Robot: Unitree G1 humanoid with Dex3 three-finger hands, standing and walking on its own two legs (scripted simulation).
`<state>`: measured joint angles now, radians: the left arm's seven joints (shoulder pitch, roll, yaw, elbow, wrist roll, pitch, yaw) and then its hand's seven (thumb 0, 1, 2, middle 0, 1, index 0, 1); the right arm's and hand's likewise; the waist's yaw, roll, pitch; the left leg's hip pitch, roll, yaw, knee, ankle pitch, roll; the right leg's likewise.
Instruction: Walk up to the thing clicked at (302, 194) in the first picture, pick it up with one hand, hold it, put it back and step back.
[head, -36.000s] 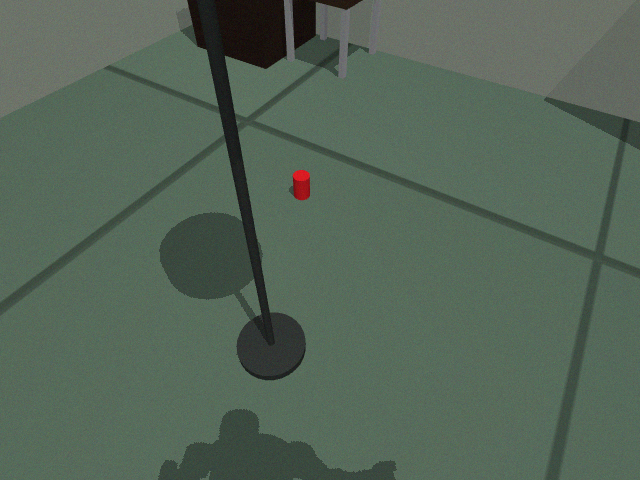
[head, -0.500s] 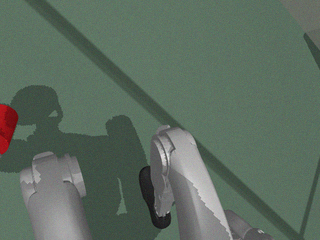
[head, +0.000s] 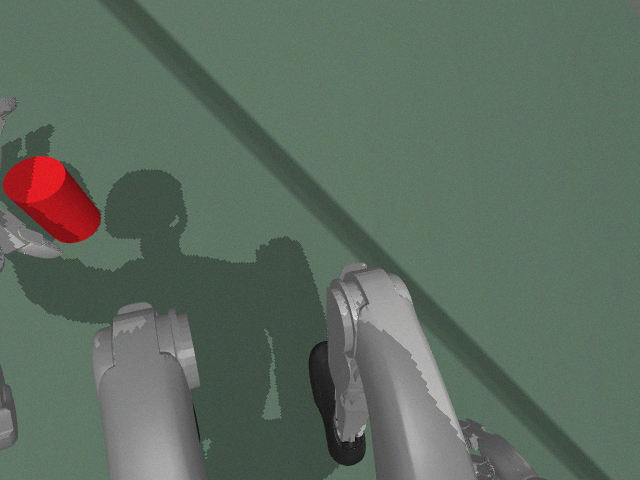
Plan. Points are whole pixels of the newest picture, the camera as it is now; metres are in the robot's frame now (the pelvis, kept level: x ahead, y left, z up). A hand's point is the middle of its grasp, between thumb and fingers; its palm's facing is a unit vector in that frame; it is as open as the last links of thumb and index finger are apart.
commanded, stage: go down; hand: left
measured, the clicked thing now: (56, 202) +0.47 +0.29 -0.27
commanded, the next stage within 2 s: none
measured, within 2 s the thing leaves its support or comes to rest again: neither
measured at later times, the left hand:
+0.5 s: hand out of the picture +0.42 +0.33 -0.01, palm faces -0.08 -0.71 -0.70, open 16.5 cm
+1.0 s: hand out of the picture +0.41 +0.36 +0.03, palm faces -0.01 -0.82 -0.57, open 17.1 cm
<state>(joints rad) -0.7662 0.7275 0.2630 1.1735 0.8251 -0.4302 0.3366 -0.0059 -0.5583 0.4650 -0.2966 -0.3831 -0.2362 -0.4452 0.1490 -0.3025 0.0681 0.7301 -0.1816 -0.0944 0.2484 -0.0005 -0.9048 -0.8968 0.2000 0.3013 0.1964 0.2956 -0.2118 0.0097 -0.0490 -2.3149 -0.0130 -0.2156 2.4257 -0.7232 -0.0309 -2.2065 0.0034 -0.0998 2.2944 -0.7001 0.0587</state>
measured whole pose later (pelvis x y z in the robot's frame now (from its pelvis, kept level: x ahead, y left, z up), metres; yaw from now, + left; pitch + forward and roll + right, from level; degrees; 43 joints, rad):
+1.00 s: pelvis -0.02 +0.00 +0.07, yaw +4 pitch +33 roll -8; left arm -0.63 0.81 0.46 0.94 0.28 -0.50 -0.28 -0.01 -0.60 0.29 -0.10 -0.23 -0.05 -0.28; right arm 0.10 -0.30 0.06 0.66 -0.07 0.05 0.06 0.00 -0.84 -0.88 0.20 0.30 0.20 0.30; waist -0.14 0.01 -0.10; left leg -2.11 0.01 -0.14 2.20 -0.67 -0.01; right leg -2.03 0.00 -0.05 2.10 -0.65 0.04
